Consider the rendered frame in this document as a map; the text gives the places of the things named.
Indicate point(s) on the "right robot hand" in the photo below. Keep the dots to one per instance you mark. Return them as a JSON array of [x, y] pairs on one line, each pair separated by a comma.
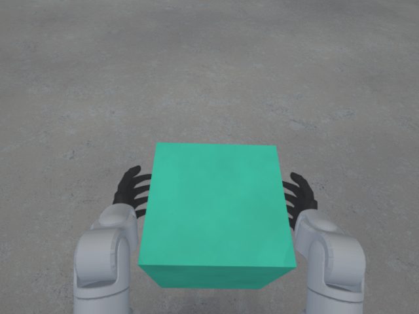
[[304, 197]]

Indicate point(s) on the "left robot hand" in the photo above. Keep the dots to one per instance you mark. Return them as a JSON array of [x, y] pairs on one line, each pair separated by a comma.
[[126, 191]]

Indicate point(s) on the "carton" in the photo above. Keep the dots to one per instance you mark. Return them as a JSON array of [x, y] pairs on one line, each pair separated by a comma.
[[216, 217]]

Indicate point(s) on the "right robot forearm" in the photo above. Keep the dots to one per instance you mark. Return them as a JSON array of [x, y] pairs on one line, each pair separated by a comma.
[[336, 265]]

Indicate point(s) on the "left robot forearm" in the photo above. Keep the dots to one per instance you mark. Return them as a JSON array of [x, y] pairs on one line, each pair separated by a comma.
[[101, 275]]

